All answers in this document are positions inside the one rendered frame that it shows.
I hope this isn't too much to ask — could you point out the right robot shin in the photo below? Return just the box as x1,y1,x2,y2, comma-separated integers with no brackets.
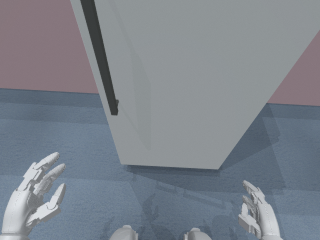
190,228,200,232

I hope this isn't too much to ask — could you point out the right robot hand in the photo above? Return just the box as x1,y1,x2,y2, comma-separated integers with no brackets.
238,180,281,240

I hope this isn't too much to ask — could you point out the handle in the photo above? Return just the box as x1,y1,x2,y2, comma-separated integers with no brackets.
80,0,119,116

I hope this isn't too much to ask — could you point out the right robot thigh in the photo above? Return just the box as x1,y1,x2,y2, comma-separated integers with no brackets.
183,230,212,240

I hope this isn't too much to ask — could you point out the left robot hand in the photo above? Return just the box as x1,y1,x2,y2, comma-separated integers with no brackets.
1,152,66,236

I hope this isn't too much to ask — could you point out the fridge door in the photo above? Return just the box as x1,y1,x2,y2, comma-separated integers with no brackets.
70,0,320,170

